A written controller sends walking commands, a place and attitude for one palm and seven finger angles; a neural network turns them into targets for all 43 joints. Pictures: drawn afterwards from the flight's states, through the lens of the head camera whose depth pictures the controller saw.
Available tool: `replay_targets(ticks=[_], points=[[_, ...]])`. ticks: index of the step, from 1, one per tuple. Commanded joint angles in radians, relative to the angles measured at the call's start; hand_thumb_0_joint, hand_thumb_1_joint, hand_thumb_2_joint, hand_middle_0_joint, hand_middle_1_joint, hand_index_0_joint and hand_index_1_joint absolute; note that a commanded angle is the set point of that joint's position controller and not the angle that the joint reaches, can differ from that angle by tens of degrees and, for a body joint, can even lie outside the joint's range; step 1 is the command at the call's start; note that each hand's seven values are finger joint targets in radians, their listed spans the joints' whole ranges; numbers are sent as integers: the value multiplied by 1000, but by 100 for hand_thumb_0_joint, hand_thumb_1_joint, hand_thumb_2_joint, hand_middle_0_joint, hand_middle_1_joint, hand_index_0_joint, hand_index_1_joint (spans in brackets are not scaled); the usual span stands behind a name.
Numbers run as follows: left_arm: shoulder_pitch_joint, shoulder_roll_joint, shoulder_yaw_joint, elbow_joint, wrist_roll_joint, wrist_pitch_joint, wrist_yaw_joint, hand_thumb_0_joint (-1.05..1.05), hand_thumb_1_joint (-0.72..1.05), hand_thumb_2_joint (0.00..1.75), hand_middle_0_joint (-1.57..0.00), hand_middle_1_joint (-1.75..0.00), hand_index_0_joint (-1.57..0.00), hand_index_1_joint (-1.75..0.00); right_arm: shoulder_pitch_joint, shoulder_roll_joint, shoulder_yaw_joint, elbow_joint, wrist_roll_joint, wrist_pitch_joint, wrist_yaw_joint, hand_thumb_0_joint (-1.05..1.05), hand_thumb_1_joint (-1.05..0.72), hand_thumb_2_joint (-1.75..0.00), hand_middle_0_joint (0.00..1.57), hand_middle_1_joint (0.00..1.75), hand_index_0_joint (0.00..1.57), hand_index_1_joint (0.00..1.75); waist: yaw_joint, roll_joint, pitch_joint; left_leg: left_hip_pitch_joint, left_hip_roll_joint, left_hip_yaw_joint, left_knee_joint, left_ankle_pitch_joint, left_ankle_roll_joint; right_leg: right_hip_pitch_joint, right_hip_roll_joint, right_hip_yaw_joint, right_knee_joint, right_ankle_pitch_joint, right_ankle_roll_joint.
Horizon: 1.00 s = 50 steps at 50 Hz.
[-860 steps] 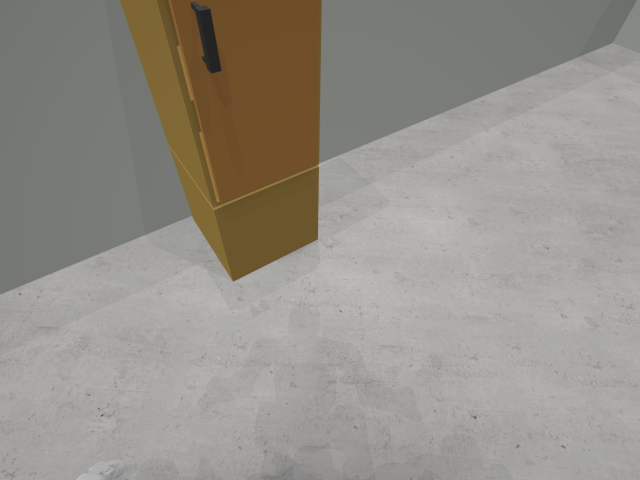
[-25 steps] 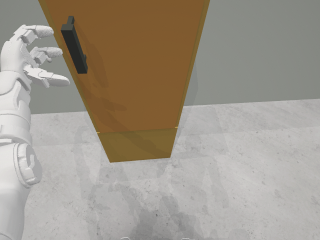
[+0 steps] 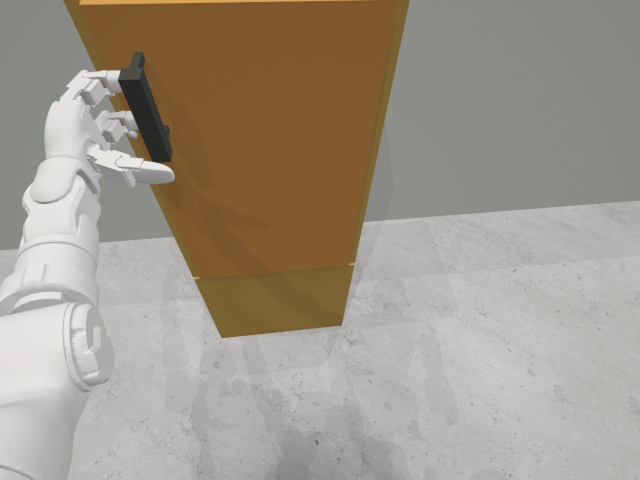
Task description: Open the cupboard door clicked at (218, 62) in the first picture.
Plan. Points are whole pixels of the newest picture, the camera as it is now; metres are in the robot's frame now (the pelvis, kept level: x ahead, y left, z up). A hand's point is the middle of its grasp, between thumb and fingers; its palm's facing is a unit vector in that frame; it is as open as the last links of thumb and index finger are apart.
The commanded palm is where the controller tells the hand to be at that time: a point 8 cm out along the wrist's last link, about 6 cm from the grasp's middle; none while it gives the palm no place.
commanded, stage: slide the fingers in behind the handle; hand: left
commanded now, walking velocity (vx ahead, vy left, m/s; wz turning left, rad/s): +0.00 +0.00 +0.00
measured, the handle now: (150, 109) +0.55 +0.19 +0.15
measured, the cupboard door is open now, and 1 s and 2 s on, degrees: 0 0 1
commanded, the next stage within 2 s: close the thumb around the handle in 0.94 s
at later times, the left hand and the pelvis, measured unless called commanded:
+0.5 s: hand (166, 134) +0.50 +0.16 +0.15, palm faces +0.09 -1.00 +0.00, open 14.0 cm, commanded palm +0.47 +0.20 +0.15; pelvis -0.01 -0.01 +0.00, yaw +1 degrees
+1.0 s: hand (167, 132) +0.50 +0.16 +0.15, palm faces +0.07 -1.00 +0.02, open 13.9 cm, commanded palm +0.47 +0.21 +0.15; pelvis +0.00 -0.01 +0.00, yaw +0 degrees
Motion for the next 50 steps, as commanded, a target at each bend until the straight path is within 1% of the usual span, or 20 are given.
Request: replay_targets(ticks=[1,3,5,11,13,15,16,17,19,20,23,25,28,32,34,37,38,40,44,50], points=[[-483,207,3,-246,-18,-76,15,0,-50,30,-30,-120,-30,-120,93,-167,-69,-65,-2,-25,-7,0,-90,-90,20,30,20,30,-6,49,-379,341,-4,-76,-44,432,3,62,27,13,-41,377,-9],[-500,181,-16,-214,-19,-66,21,0,-50,30,-30,-120,-30,-120,87,-164,-65,-62,-2,-25,-6,0,-90,-90,20,30,20,30,-16,14,-343,308,-6,-72,-52,385,4,60,25,11,-45,362,-6],[-494,227,21,-242,-9,-75,32,0,-50,30,-30,-120,-30,-120,86,-168,-66,-69,-4,-26,-7,0,-90,-90,20,30,20,30,6,57,-381,323,-11,-70,-44,421,5,82,23,16,-33,387,-12],[-530,130,-45,-244,-7,-87,60,0,-50,30,-30,-120,-30,-120,66,-155,-66,-64,-3,-28,-4,0,-90,-90,20,30,20,30,-12,53,-364,343,-10,-79,-43,402,0,47,24,13,-36,358,-10],[-525,121,-46,-230,-9,-83,69,0,-50,30,-30,-120,-30,-120,64,-156,-65,-62,-3,-32,-3,0,-90,-90,20,30,20,30,-9,45,-362,335,-12,-79,-46,379,-1,46,24,14,-37,345,-11],[-532,162,-18,-197,-3,-82,82,0,-50,30,-30,-120,-30,-120,69,-162,-62,-57,-4,-28,-7,0,-90,-90,20,30,20,30,-9,-1,-341,286,-16,-75,-52,338,4,68,22,17,-41,332,-10],[-552,134,-48,-185,5,-79,85,0,-50,30,-30,-120,-30,-120,64,-158,-60,-57,-3,-30,-7,0,-90,-90,20,30,20,30,-21,4,-324,276,-16,-73,-58,312,4,54,19,17,-44,317,-7],[-598,110,-72,-204,10,-83,90,0,-50,30,-30,-120,-30,-120,66,-155,-61,-53,-5,-34,-5,0,-90,-90,20,30,20,30,-33,28,-325,291,-16,-76,-56,308,4,35,19,18,-45,310,-7],[-600,151,-34,-202,13,-95,103,0,-50,30,-30,-120,-30,-120,74,-160,-63,-48,-7,-38,-6,0,-90,-90,20,30,20,30,-22,30,-368,301,-17,-79,-53,311,2,49,19,22,-40,310,-9],[-600,149,-31,-201,11,-103,107,0,-50,30,-30,-120,-30,-120,82,-160,-65,-46,-10,-38,-6,0,-90,-90,20,30,20,30,-24,-1,-387,301,-17,-77,-47,329,5,71,21,21,-37,329,-8],[-617,86,-86,-188,15,-111,99,0,-50,30,-30,-120,-30,-120,85,-154,-65,-37,-9,-44,-1,0,-90,-90,20,30,20,30,-35,37,-376,314,-16,-80,-46,325,1,37,21,20,-38,320,-8],[-598,116,-57,-143,8,-105,101,0,-50,30,-30,-120,-30,-120,95,-162,-64,-32,-10,-44,-3,0,-90,-90,20,30,20,30,-38,-14,-358,279,-19,-77,-48,296,8,53,22,23,-47,309,-7],[-631,127,-64,-173,14,-108,93,0,-50,30,-30,-120,-30,-120,97,-160,-67,-29,-8,-46,-3,0,-90,-90,20,30,20,30,-37,39,-391,283,-23,-71,-49,289,7,63,19,31,-46,320,-6],[-582,141,-39,-140,2,-106,85,0,-50,30,-30,-120,-30,-120,108,-162,-68,-26,-8,-46,-3,0,-90,-90,20,30,20,30,-30,3,-379,268,-21,-67,-46,313,10,77,23,29,-48,347,-5],[-611,136,-50,-188,6,-113,79,0,-50,30,-30,-120,-30,-120,106,-159,-69,-29,-10,-47,-1,0,-90,-90,20,30,20,30,-28,49,-400,288,-22,-67,-47,321,8,77,22,30,-45,351,-6],[-573,160,-32,-156,3,-105,78,0,-50,30,-30,-120,-30,-120,110,-163,-67,-30,-7,-40,-3,0,-90,-90,20,30,20,30,-30,1,-363,249,-22,-61,-50,302,13,87,22,32,-52,350,-3],[-589,128,-59,-164,2,-102,74,0,-50,30,-30,-120,-30,-120,104,-159,-66,-33,-7,-42,-2,0,-90,-90,20,30,20,30,-38,20,-355,251,-24,-58,-54,291,13,81,22,30,-54,344,-2],[-571,174,-21,-159,3,-102,76,0,-50,30,-30,-120,-30,-120,112,-165,-68,-34,-7,-38,-5,0,-90,-90,20,30,20,30,-27,15,-367,251,-25,-59,-49,304,14,94,22,30,-50,351,-6],[-560,153,-34,-196,3,-104,74,0,-50,30,-30,-120,-30,-120,102,-158,-68,-44,-7,-37,-2,0,-90,-90,20,30,20,30,-19,54,-400,286,-23,-58,-49,339,9,92,22,28,-44,370,-6],[-524,175,-6,-196,-1,-102,83,0,-50,30,-30,-120,-30,-120,99,-162,-69,-52,-8,-30,-2,0,-90,-90,20,30,20,30,-11,5,-377,273,-22,-57,-46,369,13,112,24,25,-40,402,-7]])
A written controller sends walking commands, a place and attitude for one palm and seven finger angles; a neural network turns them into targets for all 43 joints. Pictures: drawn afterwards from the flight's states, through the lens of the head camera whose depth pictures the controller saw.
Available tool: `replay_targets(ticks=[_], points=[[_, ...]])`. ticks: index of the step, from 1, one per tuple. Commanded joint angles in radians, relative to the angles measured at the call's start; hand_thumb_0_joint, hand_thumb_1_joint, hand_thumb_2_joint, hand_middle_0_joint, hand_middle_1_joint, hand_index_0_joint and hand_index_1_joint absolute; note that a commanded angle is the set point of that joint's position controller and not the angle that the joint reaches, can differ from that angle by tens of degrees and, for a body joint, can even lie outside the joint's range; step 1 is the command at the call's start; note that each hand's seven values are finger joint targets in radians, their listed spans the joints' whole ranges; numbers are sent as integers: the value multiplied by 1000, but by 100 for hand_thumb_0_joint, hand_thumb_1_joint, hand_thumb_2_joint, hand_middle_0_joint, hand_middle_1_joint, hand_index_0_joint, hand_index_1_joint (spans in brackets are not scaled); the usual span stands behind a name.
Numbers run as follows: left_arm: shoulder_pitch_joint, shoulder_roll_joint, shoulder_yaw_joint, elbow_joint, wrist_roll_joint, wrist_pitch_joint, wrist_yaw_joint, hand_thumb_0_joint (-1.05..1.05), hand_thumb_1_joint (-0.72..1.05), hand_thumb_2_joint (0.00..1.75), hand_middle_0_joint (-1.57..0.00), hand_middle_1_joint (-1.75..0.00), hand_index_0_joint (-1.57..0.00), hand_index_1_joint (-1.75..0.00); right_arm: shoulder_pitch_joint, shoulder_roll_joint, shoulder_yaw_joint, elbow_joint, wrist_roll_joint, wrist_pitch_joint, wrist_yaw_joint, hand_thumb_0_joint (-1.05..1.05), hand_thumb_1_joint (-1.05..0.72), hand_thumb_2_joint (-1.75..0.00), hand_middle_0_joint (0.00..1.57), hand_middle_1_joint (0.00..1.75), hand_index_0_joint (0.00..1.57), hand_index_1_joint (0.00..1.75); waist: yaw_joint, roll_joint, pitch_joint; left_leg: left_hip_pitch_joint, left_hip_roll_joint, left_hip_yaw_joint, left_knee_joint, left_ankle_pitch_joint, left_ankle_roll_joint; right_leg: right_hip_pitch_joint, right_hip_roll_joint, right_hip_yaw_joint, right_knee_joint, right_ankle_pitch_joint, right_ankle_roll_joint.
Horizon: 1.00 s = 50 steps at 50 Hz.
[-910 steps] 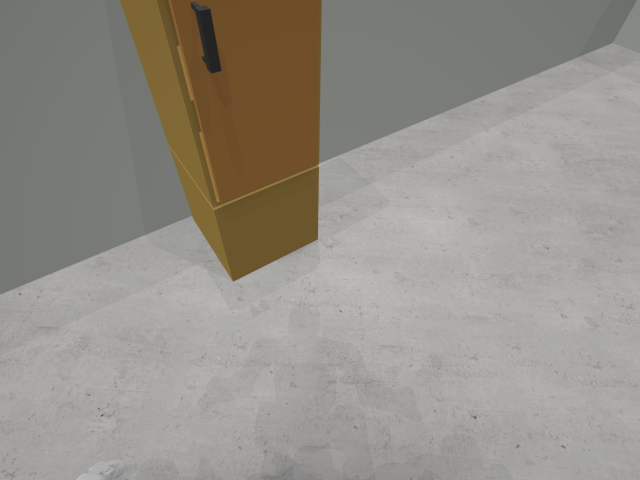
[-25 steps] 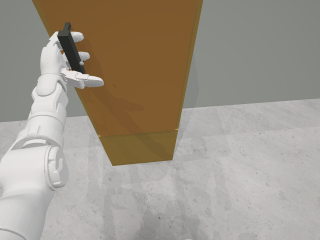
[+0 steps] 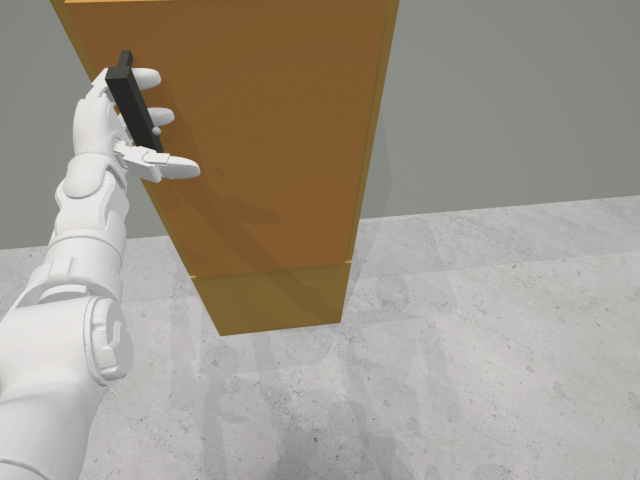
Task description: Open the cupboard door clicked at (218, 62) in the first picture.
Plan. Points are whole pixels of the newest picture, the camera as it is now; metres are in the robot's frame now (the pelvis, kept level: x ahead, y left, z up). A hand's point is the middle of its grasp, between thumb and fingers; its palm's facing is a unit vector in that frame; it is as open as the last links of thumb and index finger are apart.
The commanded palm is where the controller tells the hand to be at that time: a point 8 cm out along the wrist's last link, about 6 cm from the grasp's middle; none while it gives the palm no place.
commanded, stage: close the thumb around the handle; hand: left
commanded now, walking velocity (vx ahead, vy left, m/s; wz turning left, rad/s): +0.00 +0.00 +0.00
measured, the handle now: (139, 108) +0.55 +0.20 +0.15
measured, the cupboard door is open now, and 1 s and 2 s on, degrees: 0 1 42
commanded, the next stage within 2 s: pull the door open along its arc in 0.74 s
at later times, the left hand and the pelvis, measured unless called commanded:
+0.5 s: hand (158, 132) +0.51 +0.17 +0.15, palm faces +0.07 -1.00 +0.01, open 8.3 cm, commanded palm +0.48 +0.21 +0.15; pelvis +0.00 +0.01 +0.00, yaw +0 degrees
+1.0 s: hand (159, 136) +0.50 +0.17 +0.15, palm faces +0.08 -1.00 +0.00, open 5.5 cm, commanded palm +0.45 +0.22 +0.15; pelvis +0.01 +0.00 +0.00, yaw -1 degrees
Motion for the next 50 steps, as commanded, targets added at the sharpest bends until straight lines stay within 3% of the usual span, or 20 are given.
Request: replay_targets(ticks=[1,5,7,9,13,15,17,20,23,25,27,29,30,35,39,40,42,43,44,50], points=[[-484,222,11,-246,-7,-65,-4,0,-50,30,-30,-120,-30,-120,97,-153,-58,-75,1,-15,-9,0,-90,-90,20,30,20,30,-4,40,-388,290,-24,-48,-39,367,20,112,20,31,-48,407,5],[-501,227,15,-235,-8,-62,3,0,-33,37,-31,-122,-31,-122,100,-155,-55,-71,-1,-11,-12,0,-90,-90,20,30,20,30,-12,6,-368,280,-21,-55,-43,354,20,105,21,26,-49,387,4],[-518,189,-14,-230,-8,-59,3,0,-22,42,-32,-123,-32,-123,92,-151,-55,-70,1,-14,-11,0,-90,-90,20,30,20,30,-22,25,-363,296,-19,-57,-40,346,18,74,20,27,-51,371,6],[-519,222,10,-211,-4,-60,7,0,-11,47,-33,-124,-33,-124,99,-155,-57,-65,0,-14,-14,0,-90,-90,20,30,20,30,-19,-1,-368,282,-18,-60,-41,337,16,82,20,28,-50,363,6],[-530,182,-17,-253,-3,-73,5,0,12,56,-34,-127,-34,-127,96,-148,-58,-63,-2,-17,-9,0,-90,-90,20,30,20,30,-16,73,-415,352,-13,-69,-27,410,7,56,21,22,-39,382,2],[-531,162,-28,-242,-10,-73,8,0,23,61,-35,-128,-35,-128,103,-149,-58,-59,-3,-17,-8,0,-90,-90,20,30,20,30,-24,30,-398,344,-12,-74,-27,420,10,55,24,16,-39,382,2],[-525,161,-22,-235,-12,-66,12,0,34,66,-36,-129,-36,-129,98,-150,-60,-58,-3,-17,-7,0,-90,-90,20,30,20,30,-19,42,-399,343,-11,-72,-31,412,6,52,24,17,-39,378,3],[-536,184,-15,-206,-3,-59,20,0,51,73,-37,-131,-37,-131,108,-155,-57,-51,-5,-13,-10,0,-90,-90,20,30,20,30,-28,5,-366,302,-13,-70,-36,378,12,59,23,17,-44,367,4],[-538,179,-18,-236,2,-68,21,0,68,80,-38,-133,-38,-133,105,-153,-61,-54,-5,-16,-7,0,-90,-90,20,30,20,30,-19,48,-394,328,-12,-73,-33,385,8,50,22,19,-41,361,2],[-550,176,-18,-233,-3,-73,23,0,79,85,-39,-134,-39,-134,112,-154,-60,-50,-7,-16,-9,0,-90,-90,20,30,20,30,-26,26,-396,333,-11,-78,-29,399,9,50,24,17,-40,364,2],[-549,181,-12,-248,-3,-79,21,0,90,90,-40,-135,-40,-135,111,-153,-62,-49,-7,-18,-6,0,-90,-90,20,30,20,30,-16,54,-421,346,-12,-78,-29,406,5,55,24,18,-37,368,1],[-552,144,-46,-249,-2,-79,20,0,90,90,-40,-135,-40,-135,104,-150,-62,-50,-5,-20,-4,0,-90,-90,20,30,20,30,-25,63,-400,354,-8,-80,-32,393,3,31,26,14,-40,346,1],[-550,141,-41,-231,-6,-78,23,0,90,90,-40,-135,-40,-135,112,-151,-60,-46,-8,-21,-4,0,-90,-90,20,30,20,30,-28,34,-389,344,-11,-81,-30,392,7,36,27,12,-42,347,1],[-531,162,-27,-261,-7,-82,23,0,90,90,-40,-135,-40,-135,115,-155,-65,-43,-8,-22,-4,0,-90,-90,20,30,20,30,-17,44,-433,361,-10,-79,-25,431,7,62,28,16,-38,382,-1],[-518,131,-47,-293,-13,-82,20,0,90,90,-40,-135,-40,-135,102,-148,-65,-46,-6,-22,1,0,-90,-90,20,30,20,30,-13,74,-419,372,-10,-77,-28,439,4,57,28,14,-41,388,0],[-522,131,-48,-304,-17,-85,21,0,90,90,-40,-135,-40,-135,104,-150,-64,-48,-7,-23,0,0,-90,-90,20,30,20,30,-17,51,-422,371,-10,-77,-28,446,7,67,29,12,-41,395,0],[-506,151,-28,-316,-16,-84,25,0,90,90,-40,-135,-40,-135,96,-151,-66,-50,-6,-22,0,0,-90,-90,20,30,20,30,-5,62,-430,368,-12,-72,-32,439,6,82,29,17,-41,403,0],[-509,227,22,-301,-7,-86,27,0,90,90,-40,-135,-40,-135,102,-157,-65,-43,-6,-19,-4,0,-90,-90,20,30,20,30,0,39,-422,349,-12,-74,-33,435,8,98,27,18,-39,410,-1],[-476,228,24,-277,-5,-81,23,0,90,90,-40,-135,-40,-135,99,-156,-63,-50,-4,-16,-6,0,-90,-90,20,30,20,30,1,12,-417,325,-16,-66,-38,418,13,116,27,22,-43,415,2],[-270,168,9,-388,-43,-60,-7,0,90,90,-40,-135,-40,-135,51,-147,-63,-108,8,-9,-6,0,-90,-90,20,30,20,30,48,13,-428,338,-19,-44,-49,477,18,195,25,19,-44,485,-3]])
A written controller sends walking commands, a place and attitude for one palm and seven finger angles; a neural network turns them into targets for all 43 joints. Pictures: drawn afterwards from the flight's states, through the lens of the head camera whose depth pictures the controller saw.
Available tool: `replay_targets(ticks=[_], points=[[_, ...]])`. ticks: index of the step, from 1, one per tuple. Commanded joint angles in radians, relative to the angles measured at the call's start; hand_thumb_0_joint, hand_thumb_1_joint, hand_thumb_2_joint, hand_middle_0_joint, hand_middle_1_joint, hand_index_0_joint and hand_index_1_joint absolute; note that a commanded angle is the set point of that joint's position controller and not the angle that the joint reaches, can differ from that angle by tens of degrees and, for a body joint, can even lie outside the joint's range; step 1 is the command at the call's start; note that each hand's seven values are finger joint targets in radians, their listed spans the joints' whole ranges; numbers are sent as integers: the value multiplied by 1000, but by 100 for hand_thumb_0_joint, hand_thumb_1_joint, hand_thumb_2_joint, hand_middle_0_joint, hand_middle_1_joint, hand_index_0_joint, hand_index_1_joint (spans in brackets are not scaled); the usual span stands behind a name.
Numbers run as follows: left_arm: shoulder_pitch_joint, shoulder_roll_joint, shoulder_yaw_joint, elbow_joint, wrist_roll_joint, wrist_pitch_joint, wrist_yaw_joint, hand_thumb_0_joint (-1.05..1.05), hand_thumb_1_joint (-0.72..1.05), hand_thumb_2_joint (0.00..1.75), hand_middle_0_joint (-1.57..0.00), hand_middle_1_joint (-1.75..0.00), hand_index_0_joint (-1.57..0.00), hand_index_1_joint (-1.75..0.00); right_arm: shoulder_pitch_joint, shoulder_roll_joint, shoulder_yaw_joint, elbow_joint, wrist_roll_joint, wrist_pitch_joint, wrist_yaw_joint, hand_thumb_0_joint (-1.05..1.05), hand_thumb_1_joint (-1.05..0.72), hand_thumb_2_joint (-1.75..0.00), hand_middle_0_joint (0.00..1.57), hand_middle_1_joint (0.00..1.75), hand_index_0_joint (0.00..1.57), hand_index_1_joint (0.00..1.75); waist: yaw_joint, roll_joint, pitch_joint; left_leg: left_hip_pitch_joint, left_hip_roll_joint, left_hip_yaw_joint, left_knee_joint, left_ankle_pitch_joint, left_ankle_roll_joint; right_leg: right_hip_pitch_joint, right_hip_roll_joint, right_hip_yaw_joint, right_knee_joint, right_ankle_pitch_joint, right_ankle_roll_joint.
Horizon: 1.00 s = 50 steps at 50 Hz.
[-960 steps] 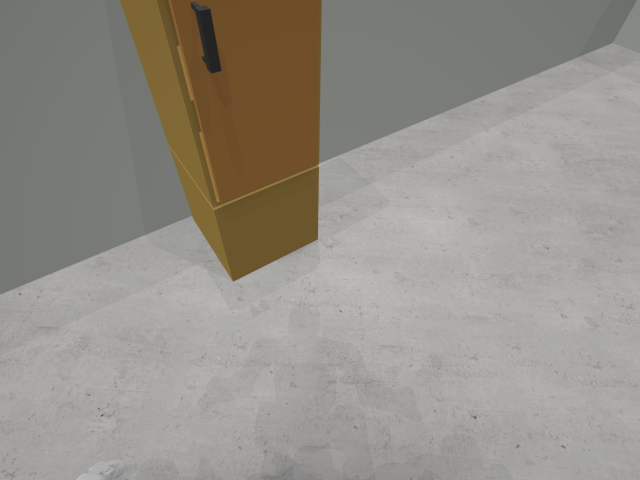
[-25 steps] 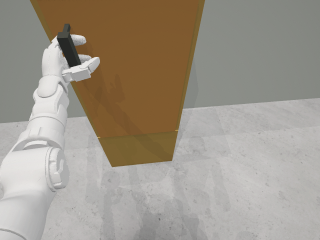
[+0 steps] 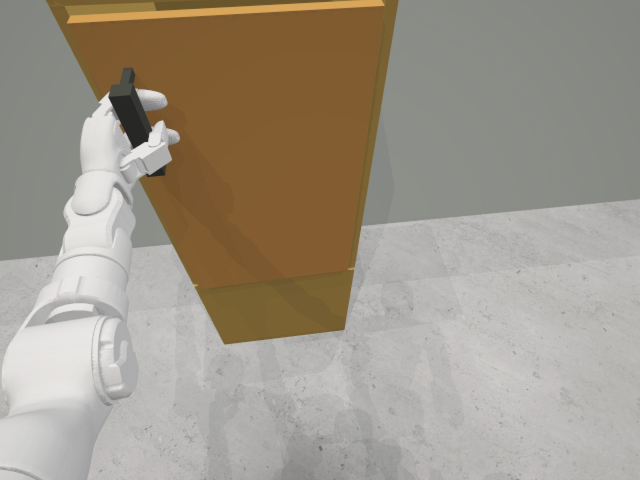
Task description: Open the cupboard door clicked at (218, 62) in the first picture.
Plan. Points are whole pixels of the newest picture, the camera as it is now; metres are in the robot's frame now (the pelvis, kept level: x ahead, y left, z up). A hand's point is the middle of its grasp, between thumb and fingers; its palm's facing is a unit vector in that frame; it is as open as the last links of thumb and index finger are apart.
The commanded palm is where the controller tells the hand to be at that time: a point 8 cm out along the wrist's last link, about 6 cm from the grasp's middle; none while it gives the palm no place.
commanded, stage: pull the door open along its arc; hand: left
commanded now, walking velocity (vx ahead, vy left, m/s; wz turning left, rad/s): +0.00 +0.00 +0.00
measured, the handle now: (142, 123) +0.53 +0.20 +0.15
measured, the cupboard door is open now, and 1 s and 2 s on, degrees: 1 42 43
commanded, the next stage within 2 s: open thumb and fingers to let go in 1.10 s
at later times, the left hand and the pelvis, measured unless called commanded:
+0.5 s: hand (197, 210) +0.38 +0.11 +0.15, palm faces +0.45 -0.89 +0.03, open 5.8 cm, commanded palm +0.34 +0.15 +0.15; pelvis +0.00 -0.01 +0.01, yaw +2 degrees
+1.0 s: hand (260, 266) +0.31 +0.05 +0.15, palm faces +0.37 -0.93 +0.01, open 6.2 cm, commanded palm +0.23 +0.08 +0.15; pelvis +0.00 -0.03 +0.02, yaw +2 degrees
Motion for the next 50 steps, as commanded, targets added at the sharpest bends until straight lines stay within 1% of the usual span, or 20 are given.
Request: replay_targets(ticks=[1,7,8,12,13,14,15,19,20,22,24,25,29,33,35,37,38,42,45,50], points=[[-312,200,16,-350,-41,-64,-38,0,90,90,-40,-135,-40,-135,44,-149,-61,-116,10,-19,-9,0,-90,-90,20,30,20,30,50,16,-427,312,-17,-48,-42,497,14,182,23,9,-37,509,-5],[-12,113,-10,-618,-84,13,-35,0,90,90,-40,-135,-40,-135,-35,-130,-63,-179,25,-22,1,0,-90,-90,20,30,20,30,108,-42,-404,313,-18,-23,-77,559,21,300,15,6,-52,610,0],[40,90,-23,-687,-89,28,-33,0,90,90,-40,-135,-40,-135,-61,-123,-64,-189,29,-24,1,0,-90,-90,20,30,20,30,116,-19,-397,329,-17,-17,-81,574,21,309,12,7,-55,625,0],[300,17,-51,-951,-104,92,-6,0,90,90,-40,-135,-40,-135,-142,-98,-57,-230,34,-39,7,0,-90,-90,20,30,20,30,157,-27,-370,361,-17,-5,-110,632,17,376,1,0,-66,690,1],[270,-40,43,-1043,-152,127,140,0,90,90,-40,-135,-40,-135,-193,-61,-52,-235,37,-51,12,0,-90,-90,20,30,20,30,219,-31,-342,331,-23,-7,-114,600,4,369,5,-14,-87,630,3],[266,-132,-56,-1069,-123,164,211,0,90,90,-40,-135,-40,-135,-215,-61,-47,-216,27,-55,16,0,-90,-90,20,30,20,30,174,-21,-279,339,-19,-7,-129,553,-5,338,4,-18,-96,592,4],[255,-128,-58,-1069,-93,190,281,0,90,90,-40,-135,-40,-135,-216,-66,-49,-200,20,-54,15,0,-90,-90,20,30,20,30,157,-112,-235,320,-15,-19,-133,505,-3,324,5,-25,-104,549,6],[108,-251,-170,-1136,18,281,503,0,90,90,-40,-135,-40,-135,-274,-45,-42,-170,-17,-30,4,0,-90,-90,20,30,20,30,124,-35,-232,356,-21,-23,-141,430,-11,288,-12,-10,-118,450,2],[54,-257,-185,-1116,54,301,559,0,90,90,-40,-135,-40,-135,-278,-44,-41,-153,-27,-23,-4,0,-90,-90,20,30,20,30,109,-89,-218,351,-19,-30,-138,405,-8,280,-16,-7,-129,422,5],[65,-349,-244,-1106,99,339,652,0,90,90,-40,-135,-40,-135,-310,-24,-38,-150,-42,-17,-5,0,-90,-90,20,30,20,30,122,-57,-241,359,-25,-32,-147,389,-14,287,-25,-8,-134,392,-1],[62,-397,-291,-1061,139,359,714,0,90,90,-40,-135,-40,-135,-318,-17,-37,-133,-53,-5,-5,0,-90,-90,20,30,20,30,117,-75,-242,360,-27,-38,-144,392,-18,288,-28,-8,-133,395,-5],[48,-401,-307,-1049,153,356,721,0,90,90,-40,-135,-40,-135,-312,-21,-41,-126,-57,3,-8,0,-90,-90,20,30,20,30,106,-124,-256,362,-27,-44,-141,390,-15,296,-29,-5,-138,400,-4],[3,-437,-354,-1039,154,320,695,0,90,90,-40,-135,-40,-135,-322,-8,-40,-130,-58,20,-20,0,-90,-90,20,30,20,30,103,-104,-264,381,-35,-38,-145,388,-12,315,-35,7,-142,435,-3],[93,-458,-383,-1089,141,288,655,0,90,90,-40,-135,-40,-135,-334,0,-37,-149,-54,26,-22,0,-90,-90,20,30,20,30,122,-83,-280,401,-34,-34,-153,416,-11,362,-40,8,-145,490,-4],[179,-472,-392,-1101,125,285,637,0,90,90,-40,-135,-40,-135,-346,1,-36,-158,-50,27,-20,0,-90,-90,20,30,20,30,135,-110,-257,393,-33,-37,-164,401,-12,385,-43,6,-158,490,-2],[238,-486,-411,-1190,119,279,634,0,90,90,-40,-135,-40,-135,-363,5,-36,-173,-49,28,-17,0,-90,-90,20,30,20,30,145,-88,-263,410,-31,-33,-170,417,-11,405,-43,4,-160,500,-5],[274,-498,-424,-1229,115,279,634,0,90,90,-40,-135,-40,-135,-364,8,-35,-180,-50,25,-15,0,-90,-90,20,30,20,30,148,-106,-260,417,-31,-34,-171,424,-10,415,-45,2,-160,520,-2],[464,-533,-468,-1346,118,302,650,0,90,90,-40,-135,-40,-135,-397,14,-37,-198,-51,28,1,0,-90,-90,20,30,20,30,167,-126,-208,420,-28,-33,-180,407,-10,426,-47,0,-185,491,-2],[584,-547,-504,-1412,148,332,679,0,90,90,-40,-135,-40,-135,-420,19,-41,-200,-55,35,12,0,-90,-90,20,30,20,30,177,-148,-165,422,-26,-34,-180,391,-10,421,-50,3,-211,441,-7],[744,-617,-582,-1507,164,393,727,0,90,90,-40,-135,-40,-135,-453,34,-41,-207,-58,47,45,0,-90,-90,20,30,20,30,190,-126,-133,420,-27,-36,-160,401,-16,413,-50,2,-211,442,-15]])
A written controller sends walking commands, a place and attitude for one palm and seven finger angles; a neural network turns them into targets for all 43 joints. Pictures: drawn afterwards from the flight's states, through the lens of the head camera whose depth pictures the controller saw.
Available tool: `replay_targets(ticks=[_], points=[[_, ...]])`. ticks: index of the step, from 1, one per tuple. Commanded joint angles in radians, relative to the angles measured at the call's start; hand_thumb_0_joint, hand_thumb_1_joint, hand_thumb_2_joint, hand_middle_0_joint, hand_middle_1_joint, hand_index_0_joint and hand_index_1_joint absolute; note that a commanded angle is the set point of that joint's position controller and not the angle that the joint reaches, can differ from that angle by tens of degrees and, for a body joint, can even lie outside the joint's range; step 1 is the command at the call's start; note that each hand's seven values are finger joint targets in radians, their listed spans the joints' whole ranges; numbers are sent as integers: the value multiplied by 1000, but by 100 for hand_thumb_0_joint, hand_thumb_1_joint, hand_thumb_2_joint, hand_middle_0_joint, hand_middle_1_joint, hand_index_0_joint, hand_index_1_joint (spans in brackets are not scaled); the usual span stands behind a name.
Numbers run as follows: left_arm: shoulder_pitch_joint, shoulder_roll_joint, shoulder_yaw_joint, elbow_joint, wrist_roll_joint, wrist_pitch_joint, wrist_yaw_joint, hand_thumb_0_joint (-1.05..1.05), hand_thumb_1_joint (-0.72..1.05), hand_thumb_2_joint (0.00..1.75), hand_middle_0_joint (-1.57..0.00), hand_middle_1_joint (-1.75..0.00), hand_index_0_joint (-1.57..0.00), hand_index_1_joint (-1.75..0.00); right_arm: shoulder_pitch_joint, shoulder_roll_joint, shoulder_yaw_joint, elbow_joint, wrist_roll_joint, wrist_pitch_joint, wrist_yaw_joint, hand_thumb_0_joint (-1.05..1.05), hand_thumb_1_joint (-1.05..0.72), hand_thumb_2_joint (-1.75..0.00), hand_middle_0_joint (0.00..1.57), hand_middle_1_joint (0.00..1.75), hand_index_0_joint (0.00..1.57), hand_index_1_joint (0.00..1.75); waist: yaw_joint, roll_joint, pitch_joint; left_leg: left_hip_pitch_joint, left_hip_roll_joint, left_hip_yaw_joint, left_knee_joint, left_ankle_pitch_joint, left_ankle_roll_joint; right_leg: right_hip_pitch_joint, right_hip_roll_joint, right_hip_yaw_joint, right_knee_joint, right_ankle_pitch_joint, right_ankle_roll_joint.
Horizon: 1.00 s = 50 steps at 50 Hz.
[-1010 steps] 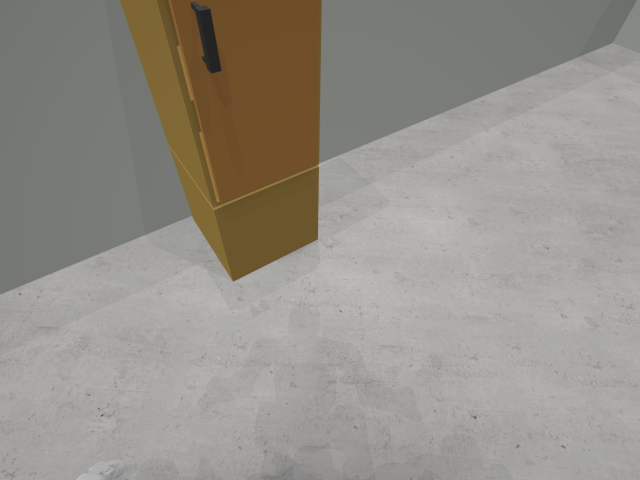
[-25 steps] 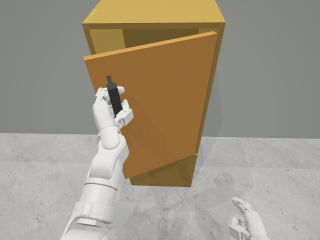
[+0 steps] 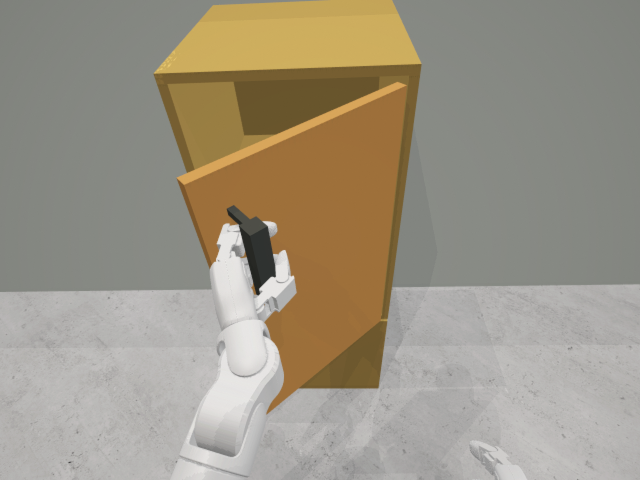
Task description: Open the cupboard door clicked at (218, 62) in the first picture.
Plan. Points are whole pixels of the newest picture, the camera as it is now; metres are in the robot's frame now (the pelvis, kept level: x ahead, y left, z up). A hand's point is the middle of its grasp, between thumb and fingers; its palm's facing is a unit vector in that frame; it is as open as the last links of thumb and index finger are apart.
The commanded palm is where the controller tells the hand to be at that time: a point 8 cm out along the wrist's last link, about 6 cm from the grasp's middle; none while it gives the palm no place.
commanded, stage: pull the door open along its arc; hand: left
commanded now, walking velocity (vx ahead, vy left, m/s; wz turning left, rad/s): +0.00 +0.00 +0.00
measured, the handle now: (252, 254) +0.35 +0.11 +0.14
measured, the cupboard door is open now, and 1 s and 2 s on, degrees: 42 43 47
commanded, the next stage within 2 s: open thumb and fingers to let go in 0.10 s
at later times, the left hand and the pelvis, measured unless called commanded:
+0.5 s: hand (284, 281) +0.30 +0.06 +0.14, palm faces +0.38 -0.93 -0.04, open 8.3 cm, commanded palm +0.25 +0.08 +0.14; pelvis -0.01 +0.00 +0.00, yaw +2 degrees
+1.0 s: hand (290, 279) +0.31 +0.05 +0.14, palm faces +0.34 -0.94 -0.03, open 14.7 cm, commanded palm +0.25 +0.08 +0.14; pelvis -0.02 +0.01 +0.00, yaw +2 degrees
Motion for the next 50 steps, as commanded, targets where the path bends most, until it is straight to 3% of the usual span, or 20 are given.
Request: replay_targets(ticks=[1,4,5,10,12,15,18,20,24,28,30,32,35,39,41,47,50], points=[[-90,-108,-40,-338,30,-22,50,0,90,90,-40,-135,-40,-135,-252,-43,-11,-197,2,-42,31,0,-90,-90,20,30,20,30,72,-136,-183,69,-22,-6,13,338,18,63,-53,31,-76,415,14],[-118,-168,-91,-353,20,23,73,0,90,90,-40,-135,-40,-135,-277,-40,-3,-190,2,-33,50,0,-90,-90,20,30,20,30,61,-114,-166,75,-26,-6,36,316,15,26,-58,34,-89,378,16],[-133,-182,-104,-354,19,40,82,0,90,90,-40,-135,-40,-135,-285,-38,-2,-185,3,-31,55,0,-90,-90,20,30,20,30,62,-140,-157,70,-25,-10,42,309,14,19,-59,33,-97,356,15],[-385,-96,1,-218,19,47,118,0,90,90,-40,-135,-40,-135,-303,-38,5,-133,2,-28,33,0,-90,-90,20,30,20,30,50,-165,-132,58,-40,-18,43,256,21,-36,-60,52,-120,259,23],[-392,-121,-12,-192,24,41,115,0,76,84,-39,-134,-39,-134,-305,-36,6,-134,-1,-28,29,0,-90,-90,20,30,20,30,52,-153,-157,65,-41,-21,39,266,21,-26,-63,48,-104,274,20],[-347,-159,-51,-216,37,32,100,0,55,75,-38,-131,-38,-131,-280,-33,1,-148,0,-24,35,0,-90,-90,20,30,20,30,52,-137,-214,79,-32,-24,36,329,17,15,-57,29,-54,395,14],[-366,-200,-108,-237,43,19,78,0,34,66,-36,-129,-36,-129,-265,-35,-1,-158,2,-26,43,0,-90,-90,20,30,20,30,31,-136,-220,89,-23,-30,40,348,16,-1,-52,17,-28,421,12],[-341,-217,-130,-211,46,17,70,0,20,60,-35,-127,-35,-127,-263,-35,-2,-157,6,-31,44,0,-90,-90,20,30,20,30,28,-136,-200,83,-18,-36,40,333,16,-20,-47,12,-30,386,10],[-414,-206,-125,-202,42,11,70,0,-8,48,-33,-124,-33,-124,-269,-37,1,-154,8,-42,41,0,-90,-90,20,30,20,30,24,-130,-202,81,-22,-41,37,286,17,-42,-46,11,-41,298,8],[-439,-192,-106,-167,36,6,76,0,-36,36,-31,-122,-31,-122,-276,-35,2,-149,7,-53,30,0,-90,-90,20,30,20,30,33,-162,-200,71,-28,-40,29,255,20,-40,-49,18,-65,242,12],[-423,-189,-97,-144,37,6,81,0,-50,30,-30,-120,-30,-120,-279,-35,2,-144,8,-54,29,0,-90,-90,20,30,20,30,42,-148,-183,65,-27,-41,23,250,18,-41,-49,19,-76,219,9],[-466,-183,-86,-131,37,2,88,0,-50,30,-30,-120,-30,-120,-282,-36,3,-137,8,-55,27,0,-90,-90,20,30,20,30,40,-136,-184,68,-29,-39,18,232,19,-48,-50,23,-85,182,8],[-459,-181,-76,-101,38,-2,96,0,-50,30,-27,-105,-27,-105,-276,-37,-1,-135,5,-59,26,0,-90,-90,20,30,20,30,48,-165,-187,63,-30,-39,11,231,19,-38,-50,23,-96,168,9],[-510,-186,-81,-90,42,-12,100,0,-50,30,-24,-85,-24,-85,-271,-37,-2,-129,4,-58,23,0,-90,-90,20,30,20,30,37,-140,-179,73,-30,-31,11,225,20,-47,-54,30,-109,154,8],[-487,-197,-82,-71,40,-14,102,0,-50,30,-22,-75,-22,-75,-266,-37,-2,-128,3,-60,24,0,-90,-90,20,30,20,30,43,-161,-175,72,-27,-36,3,232,21,-43,-49,21,-104,163,8],[-445,-190,-79,-124,45,-18,104,0,-50,30,-18,-45,-18,-45,-265,-33,-7,-137,2,-51,31,0,-90,-90,20,30,20,30,47,-132,-209,89,-22,-30,9,270,18,-20,-46,16,-86,221,3],[-426,-186,-73,-115,40,-9,102,0,-50,30,-15,-30,-15,-30,-271,-33,-3,-138,3,-46,34,0,-90,-90,20,30,20,30,50,-161,-173,75,-20,-33,8,259,17,-33,-45,13,-94,203,5]])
